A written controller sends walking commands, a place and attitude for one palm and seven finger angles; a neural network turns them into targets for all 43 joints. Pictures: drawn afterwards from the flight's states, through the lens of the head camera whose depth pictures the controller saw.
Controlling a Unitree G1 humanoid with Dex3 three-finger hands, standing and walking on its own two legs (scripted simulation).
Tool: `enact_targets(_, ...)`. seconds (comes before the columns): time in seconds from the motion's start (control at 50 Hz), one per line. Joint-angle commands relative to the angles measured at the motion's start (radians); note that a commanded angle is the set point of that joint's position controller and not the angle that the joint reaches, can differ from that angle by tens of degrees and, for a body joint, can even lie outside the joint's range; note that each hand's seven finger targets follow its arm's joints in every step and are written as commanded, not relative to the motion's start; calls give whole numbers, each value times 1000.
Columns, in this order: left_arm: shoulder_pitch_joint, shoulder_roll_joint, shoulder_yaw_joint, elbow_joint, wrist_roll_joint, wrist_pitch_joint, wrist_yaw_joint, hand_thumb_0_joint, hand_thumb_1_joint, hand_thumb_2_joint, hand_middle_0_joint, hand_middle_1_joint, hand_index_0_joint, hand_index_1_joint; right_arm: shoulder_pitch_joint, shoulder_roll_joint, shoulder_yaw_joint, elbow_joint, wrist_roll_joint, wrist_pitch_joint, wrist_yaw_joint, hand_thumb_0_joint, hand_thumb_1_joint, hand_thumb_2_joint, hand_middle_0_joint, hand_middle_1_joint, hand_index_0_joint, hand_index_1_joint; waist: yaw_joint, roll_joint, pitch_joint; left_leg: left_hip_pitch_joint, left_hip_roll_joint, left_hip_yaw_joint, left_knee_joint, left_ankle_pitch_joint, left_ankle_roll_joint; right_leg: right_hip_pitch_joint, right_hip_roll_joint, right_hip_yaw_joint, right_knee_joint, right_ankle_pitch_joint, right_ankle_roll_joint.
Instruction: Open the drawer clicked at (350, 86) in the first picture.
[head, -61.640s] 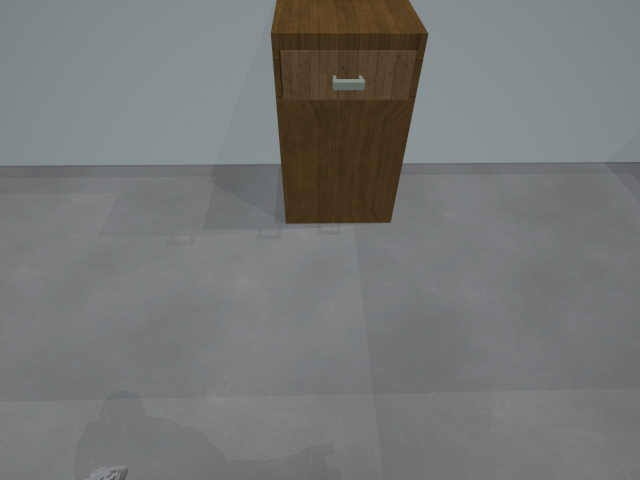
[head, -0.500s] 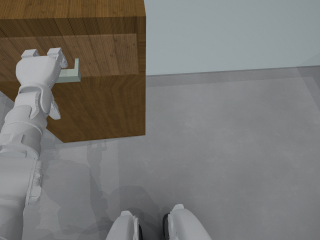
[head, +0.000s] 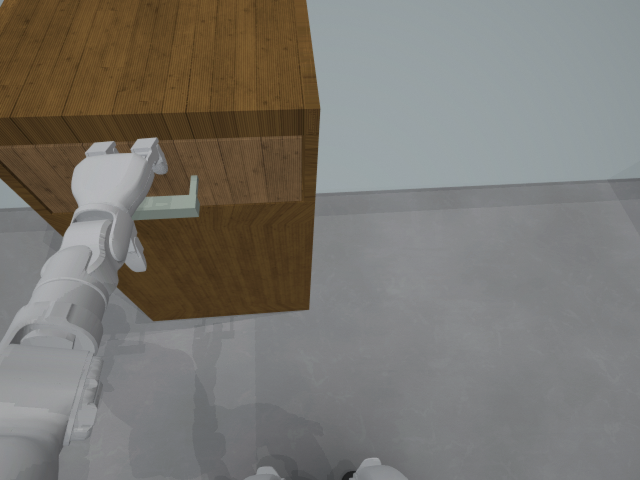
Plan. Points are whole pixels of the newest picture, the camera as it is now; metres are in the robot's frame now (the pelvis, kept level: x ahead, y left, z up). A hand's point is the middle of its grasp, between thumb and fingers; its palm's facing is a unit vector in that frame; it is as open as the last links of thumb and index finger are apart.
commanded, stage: re-aim the fingers above the handle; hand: left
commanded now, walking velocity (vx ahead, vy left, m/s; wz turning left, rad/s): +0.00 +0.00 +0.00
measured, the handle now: (165, 195) +0.53 +0.23 -0.05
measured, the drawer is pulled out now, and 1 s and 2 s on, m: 0.00 0.00 0.00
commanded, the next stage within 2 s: none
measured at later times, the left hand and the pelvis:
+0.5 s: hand (136, 210) +0.46 +0.24 +0.01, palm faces -0.07 -0.03 -1.00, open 13.8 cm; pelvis -0.01 -0.01 +0.00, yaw +0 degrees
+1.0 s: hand (133, 206) +0.47 +0.24 +0.01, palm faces -0.07 -0.03 -1.00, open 13.8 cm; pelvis -0.02 -0.01 -0.01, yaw -1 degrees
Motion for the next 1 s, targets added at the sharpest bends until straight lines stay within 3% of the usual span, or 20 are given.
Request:
enact_targets(0.0,-437,203,54,-219,2,-9,79,0,-500,300,-300,-1200,-300,-1200,154,-169,-63,-35,-10,-10,-1,0,-900,-900,200,300,200,300,-26,87,-425,401,44,-84,-25,731,-70,100,21,-10,-6,356,-24)
enact_targets(0.06,-456,233,84,-236,16,10,110,0,-500,300,-300,-1200,-300,-1200,148,-169,-63,-34,-16,-10,3,0,-900,-900,200,300,200,300,-16,112,-480,442,47,-96,-9,799,-80,93,22,-12,14,370,-25)
enact_targets(0.08,-456,207,66,-216,16,23,114,0,-500,300,-300,-1200,-300,-1200,146,-166,-62,-31,-17,-10,6,0,-900,-900,200,300,200,300,-23,109,-462,441,48,-95,-10,798,-83,84,24,-17,11,365,-24)
enact_targets(0.12,-453,240,85,-193,20,49,117,0,-500,300,-300,-1200,-300,-1200,138,-173,-57,-32,-15,-6,6,0,-900,-900,200,300,200,300,-15,91,-461,412,43,-87,-16,758,-78,109,22,-14,8,360,-24)
enact_targets(0.2,-464,196,41,-168,17,74,92,0,-500,300,-300,-1200,-300,-1200,140,-168,-57,-36,-8,-7,2,0,-900,-900,200,300,200,300,-32,57,-454,403,40,-80,-25,717,-67,134,22,-9,-8,369,-21)
enact_targets(0.26,-439,194,38,-169,5,61,58,0,-500,300,-300,-1200,-300,-1200,144,-164,-56,-42,-4,-8,-6,0,-900,-900,200,300,200,300,-28,45,-461,401,36,-73,-32,711,-58,169,19,2,-20,392,-20)
enact_targets(0.3,-424,190,30,-157,4,48,44,0,-500,300,-300,-1200,-300,-1200,133,-162,-51,-47,-2,-8,-9,0,-900,-900,200,300,200,300,-27,33,-404,346,28,-58,-47,624,-47,181,18,7,-32,372,-21)
enact_targets(0.38,-414,252,72,-131,15,22,52,0,-500,300,-300,-1200,-300,-1200,129,-167,-46,-48,0,-14,-16,0,-900,-900,200,300,200,300,-18,8,-351,267,18,-51,-56,508,-36,177,14,14,-26,333,-26)
enact_targets(0.44,-433,290,100,-144,20,12,73,0,-500,300,-300,-1200,-300,-1200,126,-169,-44,-51,-3,-21,-15,0,-900,-900,200,300,200,300,-10,33,-378,257,14,-49,-50,487,-36,177,13,19,-14,319,-28)
enact_targets(0.48,-464,238,55,-144,26,14,86,0,-500,300,-300,-1200,-300,-1200,133,-165,-49,-51,-1,-29,-15,0,-900,-900,200,300,200,300,-31,41,-387,269,14,-53,-42,484,-37,146,15,14,-11,309,-26)
enact_targets(0.56,-501,293,87,-142,25,25,99,0,-500,300,-300,-1200,-300,-1200,143,-174,-50,-43,-3,-40,-14,0,-900,-900,200,300,200,300,-26,72,-445,277,11,-50,-34,475,-37,159,15,19,-4,309,-24)
enact_targets(0.64,-510,274,67,-102,12,39,83,0,-500,300,-300,-1200,-300,-1200,154,-178,-49,-30,-2,-45,-18,0,-900,-900,200,300,200,300,-50,28,-429,255,10,-48,-31,464,-32,168,15,22,-15,322,-20)
enact_targets(0.66,-496,296,76,-85,17,41,77,0,-500,300,-300,-1200,-300,-1200,157,-180,-45,-28,2,-45,-21,0,-900,-900,200,300,200,300,-40,26,-415,241,10,-50,-38,453,-33,169,13,20,-14,312,-20)
enact_targets(0.68,-507,269,51,-80,13,44,71,0,-500,300,-300,-1200,-300,-1200,154,-179,-45,-29,2,-47,-22,0,-900,-900,200,300,200,300,-52,37,-399,236,8,-44,-38,432,-29,159,14,23,-22,305,-19)
enact_targets(0.74,-556,298,62,-99,17,31,59,0,-500,300,-300,-1200,-300,-1200,160,-182,-43,-24,2,-52,-27,0,-900,-900,200,300,200,300,-59,55,-406,246,12,-51,-36,436,-31,143,13,21,-19,294,-22)
enact_targets(0.78,-532,295,69,-117,17,17,57,0,-500,300,-300,-1200,-300,-1200,167,-178,-46,-26,-2,-56,-26,0,-900,-900,200,300,200,300,-44,89,-450,284,13,-51,-27,483,-36,142,15,18,-9,316,-23)
enact_targets(0.82,-474,320,100,-97,11,13,56,0,-500,300,-300,-1200,-300,-1200,163,-180,-44,-27,-6,-53,-24,0,-900,-900,200,300,200,300,-26,62,-455,259,11,-45,-23,491,-34,171,15,22,-4,335,-22)
enact_targets(0.88,-432,332,103,-55,13,24,57,0,-500,300,-300,-1200,-300,-1200,155,-184,-35,-29,-3,-44,-21,0,-900,-900,200,300,200,300,-20,33,-393,186,7,-35,-31,451,-30,186,13,25,-7,335,-21)
enact_targets(0.92,-430,363,123,-79,20,25,63,0,-500,300,-300,-1200,-300,-1200,153,-187,-37,-34,-2,-41,-22,0,-900,-900,200,300,200,300,-12,24,-417,189,8,-34,-33,460,-29,207,12,28,-3,350,-20)
enact_targets(0.98,-457,332,103,-129,19,10,63,0,-500,300,-300,-1200,-300,-1200,157,-181,-44,-35,-2,-42,-22,0,-900,-900,200,300,200,300,-21,60,-448,244,13,-40,-28,505,-34,190,14,24,-2,364,-21)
